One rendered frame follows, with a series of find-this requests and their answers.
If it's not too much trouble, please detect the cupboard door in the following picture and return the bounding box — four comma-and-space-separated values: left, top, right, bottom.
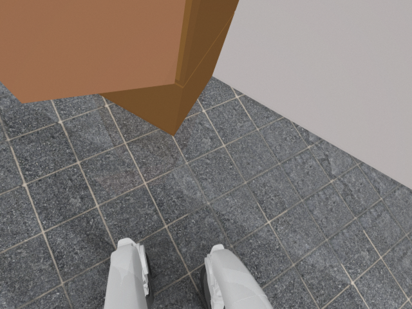
0, 0, 185, 104

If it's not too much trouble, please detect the robot left thigh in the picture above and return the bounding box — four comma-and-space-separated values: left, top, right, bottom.
104, 243, 149, 309

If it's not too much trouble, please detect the robot right shin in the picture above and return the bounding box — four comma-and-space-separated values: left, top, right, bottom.
207, 244, 233, 309

